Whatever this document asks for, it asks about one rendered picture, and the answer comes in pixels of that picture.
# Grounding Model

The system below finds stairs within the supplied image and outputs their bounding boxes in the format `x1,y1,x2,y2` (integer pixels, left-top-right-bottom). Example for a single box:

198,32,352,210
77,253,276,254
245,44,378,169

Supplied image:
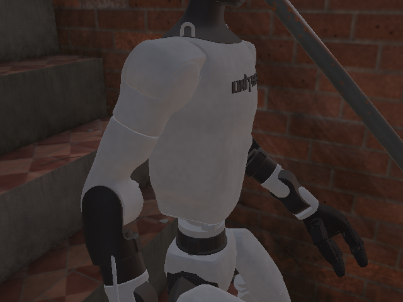
0,0,238,302

